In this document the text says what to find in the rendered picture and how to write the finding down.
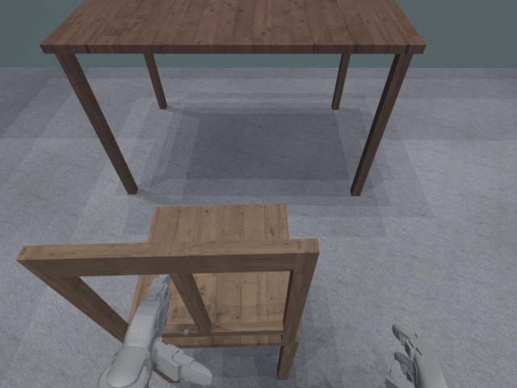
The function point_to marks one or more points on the chair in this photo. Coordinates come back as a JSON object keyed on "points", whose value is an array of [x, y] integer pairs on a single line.
{"points": [[236, 279]]}

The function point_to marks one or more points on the left robot forearm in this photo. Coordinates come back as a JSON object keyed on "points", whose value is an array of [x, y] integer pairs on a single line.
{"points": [[130, 367]]}

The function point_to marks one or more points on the table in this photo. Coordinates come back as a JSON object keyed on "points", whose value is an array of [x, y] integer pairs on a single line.
{"points": [[235, 27]]}

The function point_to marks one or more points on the right robot hand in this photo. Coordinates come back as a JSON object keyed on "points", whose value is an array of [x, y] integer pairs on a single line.
{"points": [[423, 372]]}

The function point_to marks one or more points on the left robot hand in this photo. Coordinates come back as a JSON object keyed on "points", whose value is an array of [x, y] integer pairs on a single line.
{"points": [[148, 321]]}

